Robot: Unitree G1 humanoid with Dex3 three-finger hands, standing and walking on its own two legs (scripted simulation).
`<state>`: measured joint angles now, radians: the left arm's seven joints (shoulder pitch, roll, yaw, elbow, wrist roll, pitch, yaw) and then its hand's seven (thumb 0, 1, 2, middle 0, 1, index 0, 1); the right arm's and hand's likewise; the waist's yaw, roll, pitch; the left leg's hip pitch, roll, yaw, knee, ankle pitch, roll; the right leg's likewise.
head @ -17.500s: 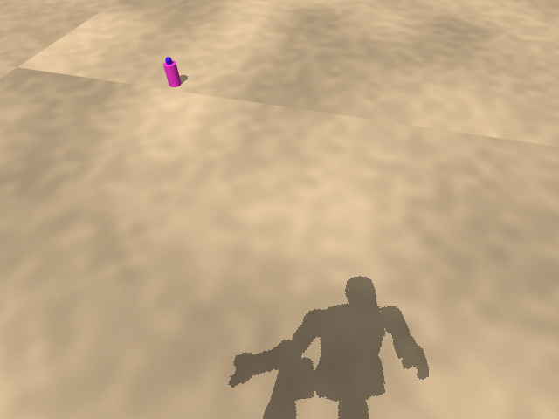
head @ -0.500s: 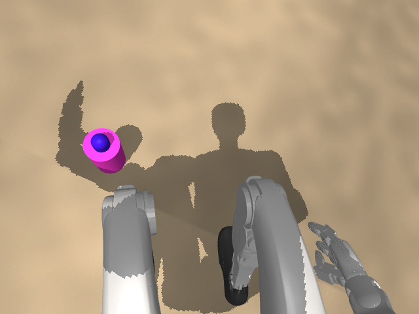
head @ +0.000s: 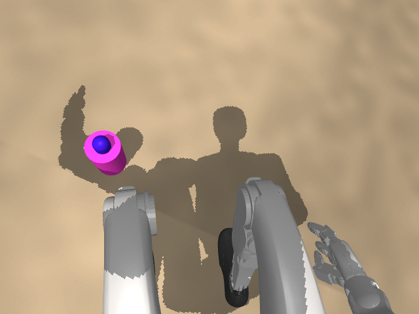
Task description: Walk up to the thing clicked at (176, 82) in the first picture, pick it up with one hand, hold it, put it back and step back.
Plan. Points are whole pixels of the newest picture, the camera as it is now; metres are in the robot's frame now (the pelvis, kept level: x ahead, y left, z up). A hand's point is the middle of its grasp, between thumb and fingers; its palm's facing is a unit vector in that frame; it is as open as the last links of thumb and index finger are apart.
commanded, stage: go down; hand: left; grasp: from the side
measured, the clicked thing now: (106, 152) +0.44 +0.22 -0.28
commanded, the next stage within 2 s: none
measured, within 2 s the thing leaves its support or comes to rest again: neither
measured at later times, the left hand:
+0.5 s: hand out of the picture +0.38 +0.40 +0.01, palm faces +0.03 -1.00 -0.04, open 17.6 cm
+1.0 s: hand out of the picture +0.38 +0.40 +0.01, palm faces +0.04 -1.00 -0.04, open 17.6 cm
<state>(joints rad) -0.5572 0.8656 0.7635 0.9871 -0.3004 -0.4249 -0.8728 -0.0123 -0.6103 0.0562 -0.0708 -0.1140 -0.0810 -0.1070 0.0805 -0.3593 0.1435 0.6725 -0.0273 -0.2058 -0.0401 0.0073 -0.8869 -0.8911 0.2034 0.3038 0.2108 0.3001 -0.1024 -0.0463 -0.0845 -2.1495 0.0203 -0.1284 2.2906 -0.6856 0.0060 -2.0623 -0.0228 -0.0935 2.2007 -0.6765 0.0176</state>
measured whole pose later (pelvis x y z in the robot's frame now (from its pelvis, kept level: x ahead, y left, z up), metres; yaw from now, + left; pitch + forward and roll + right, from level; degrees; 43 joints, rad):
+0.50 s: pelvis +0.00 +0.00 +0.00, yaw +0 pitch +30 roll -8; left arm -0.56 0.87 0.78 0.98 -0.31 -0.42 -0.88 -0.01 -0.61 0.05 -0.07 -0.11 -0.08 -0.11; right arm 0.08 -0.37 0.15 0.67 -0.03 -0.20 -0.04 0.01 -0.89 -0.89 0.20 0.30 0.21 0.30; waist -0.10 -0.04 -0.08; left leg -2.16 0.02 -0.14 2.31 -0.69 0.00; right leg -2.07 -0.02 -0.10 2.22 -0.68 0.02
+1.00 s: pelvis +0.00 +0.00 +0.00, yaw +0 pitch +30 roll -8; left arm -0.56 0.86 0.77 0.99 -0.31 -0.42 -0.88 -0.01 -0.61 0.05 -0.07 -0.12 -0.08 -0.11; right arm 0.08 -0.36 0.15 0.67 -0.03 -0.21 -0.04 0.01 -0.88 -0.89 0.20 0.30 0.21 0.30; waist -0.10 -0.04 -0.08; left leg -2.15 0.02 -0.13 2.30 -0.69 0.01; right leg -2.07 -0.02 -0.09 2.21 -0.68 0.02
